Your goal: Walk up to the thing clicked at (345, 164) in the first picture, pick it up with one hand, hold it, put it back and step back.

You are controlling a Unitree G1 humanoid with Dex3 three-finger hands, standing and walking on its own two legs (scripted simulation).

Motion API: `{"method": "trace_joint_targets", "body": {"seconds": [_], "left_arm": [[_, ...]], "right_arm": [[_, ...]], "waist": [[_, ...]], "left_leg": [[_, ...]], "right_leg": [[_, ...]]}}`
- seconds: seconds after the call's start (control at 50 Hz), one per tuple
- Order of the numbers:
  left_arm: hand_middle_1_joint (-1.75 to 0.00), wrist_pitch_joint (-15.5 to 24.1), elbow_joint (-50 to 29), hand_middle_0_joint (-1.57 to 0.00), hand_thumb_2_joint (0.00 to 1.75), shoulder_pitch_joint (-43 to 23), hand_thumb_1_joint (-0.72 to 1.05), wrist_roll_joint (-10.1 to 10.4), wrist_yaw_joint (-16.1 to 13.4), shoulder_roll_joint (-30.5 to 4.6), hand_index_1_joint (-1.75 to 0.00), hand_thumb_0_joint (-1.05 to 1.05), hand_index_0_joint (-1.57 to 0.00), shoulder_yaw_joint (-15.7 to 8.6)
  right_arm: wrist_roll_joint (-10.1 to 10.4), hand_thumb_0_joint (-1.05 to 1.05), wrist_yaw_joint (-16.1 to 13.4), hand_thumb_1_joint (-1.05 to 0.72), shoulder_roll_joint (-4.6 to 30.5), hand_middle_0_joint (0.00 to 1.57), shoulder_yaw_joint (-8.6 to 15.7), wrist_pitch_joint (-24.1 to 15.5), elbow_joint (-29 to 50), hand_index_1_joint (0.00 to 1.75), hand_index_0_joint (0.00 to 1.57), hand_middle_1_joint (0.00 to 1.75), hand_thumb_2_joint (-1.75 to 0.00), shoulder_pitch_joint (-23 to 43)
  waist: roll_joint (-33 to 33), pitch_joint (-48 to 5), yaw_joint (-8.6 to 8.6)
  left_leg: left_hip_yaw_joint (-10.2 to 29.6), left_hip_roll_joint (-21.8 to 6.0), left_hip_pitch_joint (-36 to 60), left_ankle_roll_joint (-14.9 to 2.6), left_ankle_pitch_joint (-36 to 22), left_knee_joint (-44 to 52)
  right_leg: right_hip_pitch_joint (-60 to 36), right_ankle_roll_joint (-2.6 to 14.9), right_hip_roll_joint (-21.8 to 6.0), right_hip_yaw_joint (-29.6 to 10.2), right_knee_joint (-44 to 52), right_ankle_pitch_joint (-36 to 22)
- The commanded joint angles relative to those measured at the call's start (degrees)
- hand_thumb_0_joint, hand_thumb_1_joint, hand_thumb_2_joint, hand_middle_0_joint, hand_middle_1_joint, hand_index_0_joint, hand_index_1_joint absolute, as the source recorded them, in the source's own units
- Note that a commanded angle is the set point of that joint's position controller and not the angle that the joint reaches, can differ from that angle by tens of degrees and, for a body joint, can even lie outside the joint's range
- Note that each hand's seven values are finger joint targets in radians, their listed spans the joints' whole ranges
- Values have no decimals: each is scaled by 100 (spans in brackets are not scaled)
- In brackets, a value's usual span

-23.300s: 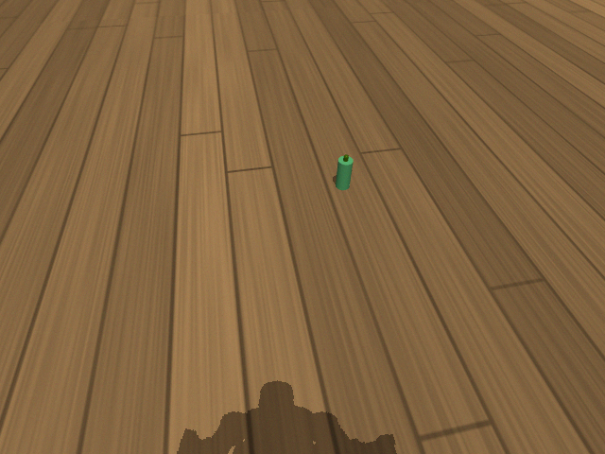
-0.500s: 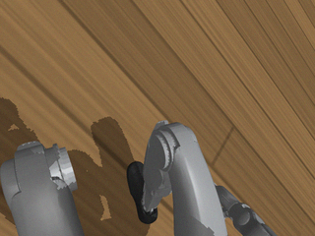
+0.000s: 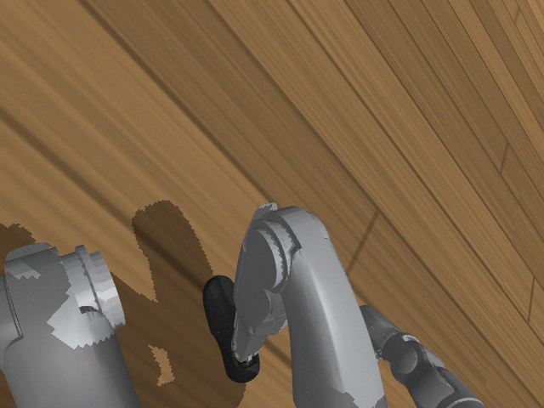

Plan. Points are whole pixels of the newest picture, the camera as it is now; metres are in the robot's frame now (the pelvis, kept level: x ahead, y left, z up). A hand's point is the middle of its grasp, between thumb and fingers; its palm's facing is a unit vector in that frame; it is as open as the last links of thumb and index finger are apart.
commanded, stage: lower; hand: left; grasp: from the side
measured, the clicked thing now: out of the picture +0.42 +0.35 -0.17
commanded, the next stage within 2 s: loosen in 0.48 s
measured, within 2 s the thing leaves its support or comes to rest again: rests again in 0.30 s
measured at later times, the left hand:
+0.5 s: hand out of the picture +0.42 +0.35 -0.17, palm faces +0.52 -0.85 -0.02, open 10.3 cm
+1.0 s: hand out of the picture +0.43 +0.36 -0.17, palm faces +0.52 -0.85 -0.01, open 12.4 cm
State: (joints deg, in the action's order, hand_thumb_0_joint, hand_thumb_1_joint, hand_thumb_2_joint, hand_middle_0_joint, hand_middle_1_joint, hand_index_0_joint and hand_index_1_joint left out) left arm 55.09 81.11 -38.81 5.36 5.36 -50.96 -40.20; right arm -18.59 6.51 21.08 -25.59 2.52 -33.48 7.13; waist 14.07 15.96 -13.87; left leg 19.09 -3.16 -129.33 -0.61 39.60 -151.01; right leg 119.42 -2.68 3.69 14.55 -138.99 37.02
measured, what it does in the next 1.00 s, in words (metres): stands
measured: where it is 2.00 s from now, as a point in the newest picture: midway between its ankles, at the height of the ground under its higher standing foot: (172, 376)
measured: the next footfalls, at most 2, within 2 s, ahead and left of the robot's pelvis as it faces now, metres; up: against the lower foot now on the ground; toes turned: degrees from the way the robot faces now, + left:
none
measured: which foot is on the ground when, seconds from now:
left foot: down 0.00-1.00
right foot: down 0.00-1.00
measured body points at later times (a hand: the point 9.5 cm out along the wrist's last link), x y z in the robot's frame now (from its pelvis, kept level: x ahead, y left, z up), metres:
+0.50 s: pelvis +0.00 +0.00 +0.00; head +0.23 +0.19 +0.33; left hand +0.39 +0.40 -0.17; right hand +0.16 -0.25 -0.04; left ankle +0.08 +0.13 -0.25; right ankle +0.13 -0.11 -0.25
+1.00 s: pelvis +0.00 +0.01 +0.00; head +0.22 +0.19 +0.33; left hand +0.39 +0.40 -0.16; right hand +0.17 -0.24 -0.04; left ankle +0.08 +0.13 -0.25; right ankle +0.13 -0.11 -0.25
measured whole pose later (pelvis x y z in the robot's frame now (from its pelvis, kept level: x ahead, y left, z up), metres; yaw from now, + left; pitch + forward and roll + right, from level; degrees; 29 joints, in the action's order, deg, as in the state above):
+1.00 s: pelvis +0.00 +0.01 +0.00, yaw -2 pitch +12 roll -18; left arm 58.3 83.9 -38.9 6.4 2.8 -54.1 -37.3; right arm -19.9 6.5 21.3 -29.4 3.0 -31.3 9.6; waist 15.9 17.7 -13.7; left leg 21.5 -3.7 -127.9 -1.1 40.3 -152.4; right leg 117.5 -3.6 5.1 16.2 -138.1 36.1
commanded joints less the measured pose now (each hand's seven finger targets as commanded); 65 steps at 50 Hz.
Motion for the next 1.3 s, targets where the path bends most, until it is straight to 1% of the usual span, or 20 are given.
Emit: {"method": "trace_joint_targets", "body": {"seconds": [0.0,0.1,0.12,0.28,0.3,0.38,0.48,0.5,0.56,0.58,0.7,0.78,0.82,0.9,1.0,1.08,1.16,1.2,1.24,1.28], "left_arm": [[-138,616,-1084,-123,119,-1361,6,102,-59,-1629,-136,0,-126,-29],[-139,576,-973,-125,121,-1244,7,81,-64,-1620,-138,0,-128,59],[-139,576,-907,-124,121,-1143,7,109,-53,-1489,-138,0,-127,96],[-139,706,-986,-124,123,-1303,10,157,-195,-1671,-139,0,-127,-3],[-140,710,-996,-125,123,-1245,8,113,-222,-1851,-139,0,-128,-79],[-137,792,-1009,-123,121,-1245,10,57,-227,-1783,-136,0,-126,35],[-136,794,-856,-122,120,-1137,8,119,-285,-1812,-135,0,-124,-26],[-137,794,-791,-122,121,-1096,9,140,-278,-1676,-136,0,-125,0],[-137,803,-786,-123,122,-1090,11,125,-257,-1680,-136,0,-125,97],[-137,805,-754,-129,116,-1079,16,127,-248,-1649,-135,0,-132,117],[-97,839,-845,-98,71,-1200,-13,182,-290,-1669,-94,0,-102,92],[-77,821,-825,-83,54,-1185,-27,115,-306,-1713,-74,0,-86,121],[-64,810,-826,-68,45,-1237,-39,89,-307,-1735,-63,0,-71,177],[-46,723,-528,-53,29,-1012,-48,134,-287,-1523,-44,0,-55,260],[-35,673,-446,-42,22,-915,-54,200,-244,-1344,-34,0,-43,315],[-25,718,-531,-32,16,-1048,-54,215,-259,-1455,-24,0,-33,276],[-13,783,-636,-19,7,-1224,-59,220,-267,-1547,-12,0,-21,288],[-7,785,-640,-14,1,-1178,-61,194,-284,-1692,-6,0,-15,219],[-4,801,-591,-11,0,-1151,-61,168,-273,-1612,-3,0,-12,254],[-7,784,-582,-8,6,-1101,-60,185,-279,-1739,-6,0,-10,177]], "right_arm": [[-42,0,-138,-91,2025,20,588,39,58,30,20,30,-90,-313],[-59,0,-145,-91,2037,20,535,52,78,30,20,30,-90,-295],[-66,0,-148,-91,2041,20,524,47,88,30,20,30,-90,-259],[-90,0,-136,-91,2071,20,447,50,141,30,20,30,-90,-167],[-100,0,-143,-90,2083,20,430,61,140,30,20,30,-90,-177],[-149,0,-145,-90,2095,20,413,75,113,30,20,30,-90,-90],[-154,0,-144,-91,2094,20,353,70,162,30,20,30,-90,-65],[-165,0,-139,-90,2088,20,354,71,173,30,20,30,-90,-76],[-166,0,-139,-90,2111,20,348,73,170,30,20,30,-90,-40],[-172,0,-146,-90,2115,20,337,72,170,30,20,30,-90,-27],[-170,0,-140,-91,2114,20,325,68,189,30,20,30,-89,4],[-174,0,-146,-91,2124,20,326,81,187,30,20,30,-89,7],[-168,0,-145,-91,2120,20,331,82,181,30,20,30,-90,36],[-140,0,-137,-91,2116,20,325,83,247,30,20,30,-90,47],[-111,0,-125,-91,2113,20,324,97,333,30,20,30,-90,70],[-109,0,-132,-91,2101,20,289,103,331,30,20,30,-90,40],[-120,0,-143,-91,2106,20,283,98,307,30,20,30,-90,62],[-129,0,-152,-91,2096,20,274,95,291,30,20,30,-90,46],[-156,0,-152,-90,2100,20,269,98,275,30,20,30,-90,27],[-139,0,-154,-89,2098,20,264,112,311,30,20,30,-89,47]], "waist": [[-3378,-3513,-466],[-3299,-3484,-466],[-3272,-3469,-488],[-3239,-3365,-513],[-3351,-3384,-467],[-3543,-3328,-513],[-3370,-3284,-492],[-3340,-3332,-528],[-3261,-3223,-549],[-3227,-3164,-563],[-3283,-3246,-571],[-3340,-3129,-533],[-3376,-3065,-547],[-3136,-2974,-529],[-2982,-2931,-524],[-2971,-3043,-554],[-3036,-2949,-593],[-3126,-3032,-519],[-3133,-3046,-563],[-3096,-3064,-491]], "left_leg": [[-390,-326,2580,207,-727,1805],[-370,-333,2545,199,-837,1766],[-340,-343,2607,210,-882,1769],[-271,-368,2545,202,-743,1748],[-265,-368,2591,217,-773,1786],[-219,-405,2767,261,-898,1792],[-255,-385,2568,221,-892,1730],[-222,-394,2668,235,-931,1747],[-232,-383,2492,200,-722,1711],[-226,-387,2503,197,-743,1710],[-162,-409,2614,220,-773,1736],[-129,-425,2637,238,-720,1800],[-160,-431,2579,232,-593,1811],[-166,-408,2399,202,-556,1797],[-97,-418,2414,194,-527,1860],[-74,-427,2441,191,-686,1809],[-155,-417,2335,165,-472,1758],[-200,-411,2349,168,-463,1745],[-179,-420,2429,179,-580,1739],[-217,-408,2357,164,-590,1720]], "right_leg": [[-1455,329,228,387,990,-1023],[-1542,320,254,414,998,-1137],[-1544,310,260,437,978,-1173],[-1561,296,285,491,976,-1093],[-1593,310,293,501,968,-1097],[-1506,314,291,518,897,-1188],[-1669,308,321,535,946,-1211],[-1681,296,325,562,956,-1238],[-1636,292,333,564,991,-1120],[-1632,283,328,575,993,-1141],[-1605,287,343,610,950,-1157],[-1493,299,340,615,936,-1108],[-1456,310,336,592,953,-1019],[-1472,302,349,608,993,-1002],[-1442,294,349,663,985,-973],[-1541,284,366,664,963,-1100],[-1540,290,376,622,1024,-966],[-1600,293,384,594,1040,-965],[-1608,292,377,610,1015,-1047],[-1627,305,384,582,1042,-1033]]}}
